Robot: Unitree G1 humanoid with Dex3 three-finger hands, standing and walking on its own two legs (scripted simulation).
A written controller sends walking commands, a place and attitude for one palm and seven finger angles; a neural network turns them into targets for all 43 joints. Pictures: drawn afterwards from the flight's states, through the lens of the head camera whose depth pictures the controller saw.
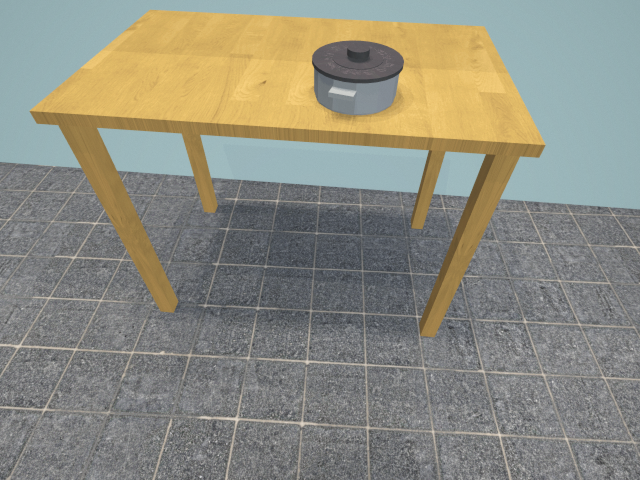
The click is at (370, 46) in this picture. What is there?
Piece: lid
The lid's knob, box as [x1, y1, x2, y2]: [347, 43, 369, 58]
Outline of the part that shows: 347,47 347,54 350,57 364,58 368,56 369,47 367,45 355,43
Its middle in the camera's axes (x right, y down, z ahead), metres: +0.08 -0.39 +0.81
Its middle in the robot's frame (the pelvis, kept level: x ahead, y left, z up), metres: +0.89 -0.03 +0.15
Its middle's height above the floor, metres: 0.92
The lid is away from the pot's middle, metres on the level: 0.00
